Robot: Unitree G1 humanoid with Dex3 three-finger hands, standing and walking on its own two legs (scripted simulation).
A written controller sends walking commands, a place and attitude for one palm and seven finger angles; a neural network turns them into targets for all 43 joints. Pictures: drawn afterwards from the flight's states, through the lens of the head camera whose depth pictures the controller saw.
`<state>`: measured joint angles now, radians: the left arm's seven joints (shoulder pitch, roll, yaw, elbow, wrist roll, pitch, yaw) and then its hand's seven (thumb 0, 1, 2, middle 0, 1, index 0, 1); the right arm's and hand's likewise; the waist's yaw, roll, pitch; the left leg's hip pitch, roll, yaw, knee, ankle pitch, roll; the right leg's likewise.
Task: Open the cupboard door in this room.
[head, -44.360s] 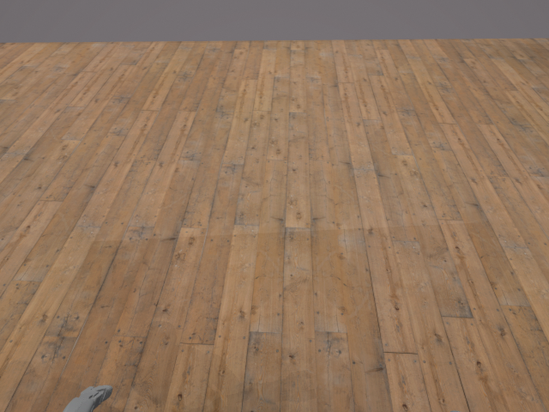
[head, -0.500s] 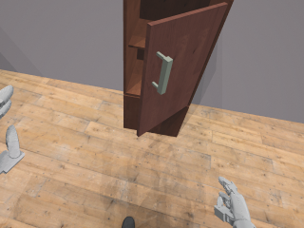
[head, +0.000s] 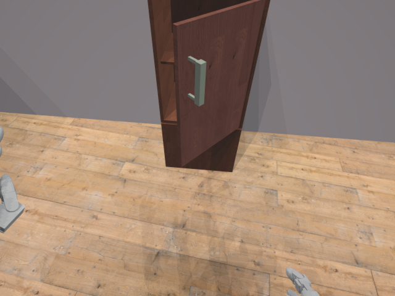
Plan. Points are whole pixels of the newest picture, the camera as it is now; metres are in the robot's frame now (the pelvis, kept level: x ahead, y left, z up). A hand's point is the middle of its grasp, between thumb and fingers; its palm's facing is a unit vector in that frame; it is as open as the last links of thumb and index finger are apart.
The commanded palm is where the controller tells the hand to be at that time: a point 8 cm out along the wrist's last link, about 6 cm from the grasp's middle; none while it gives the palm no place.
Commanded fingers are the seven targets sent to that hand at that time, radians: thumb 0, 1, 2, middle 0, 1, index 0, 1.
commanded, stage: stop stepping back and stand still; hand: left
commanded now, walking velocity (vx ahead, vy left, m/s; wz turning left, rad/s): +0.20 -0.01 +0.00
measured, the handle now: (195, 81) +0.71 +0.01 +0.07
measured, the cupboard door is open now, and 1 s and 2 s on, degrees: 48 48 48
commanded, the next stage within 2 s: let the arm hang, fingers relaxed in 0.30 s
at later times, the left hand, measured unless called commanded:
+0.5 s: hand (60, 253) +0.19 +0.24 +0.04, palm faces +0.24 -0.85 -0.47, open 7.4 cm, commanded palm none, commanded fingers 0.00 0.90 0.90 -0.20 -0.30 -0.20 -0.30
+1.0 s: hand out of the picture -0.05 +0.22 -0.15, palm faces +0.08 -0.95 -0.30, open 7.3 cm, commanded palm none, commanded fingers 0.00 0.90 0.90 -0.20 -0.30 -0.20 -0.30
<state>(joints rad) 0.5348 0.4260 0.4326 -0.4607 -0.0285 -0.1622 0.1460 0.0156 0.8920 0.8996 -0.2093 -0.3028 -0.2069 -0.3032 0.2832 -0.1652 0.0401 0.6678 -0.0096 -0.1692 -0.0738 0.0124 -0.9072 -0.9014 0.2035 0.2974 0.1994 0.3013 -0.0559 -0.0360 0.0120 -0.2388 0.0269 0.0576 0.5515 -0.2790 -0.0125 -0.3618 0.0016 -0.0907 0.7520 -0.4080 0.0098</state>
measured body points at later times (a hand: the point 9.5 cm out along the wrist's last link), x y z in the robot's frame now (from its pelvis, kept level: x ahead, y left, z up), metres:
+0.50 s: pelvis -0.01 -0.01 +0.00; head -0.01 -0.04 +0.45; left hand +0.18 +0.28 +0.07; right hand +0.15 -0.28 -0.11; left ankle -0.02 +0.11 -0.73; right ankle +0.05 -0.06 -0.73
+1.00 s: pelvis -0.02 +0.01 +0.01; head -0.01 -0.01 +0.46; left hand -0.06 +0.27 -0.13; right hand -0.05 -0.21 -0.16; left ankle -0.02 +0.12 -0.73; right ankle +0.05 -0.06 -0.73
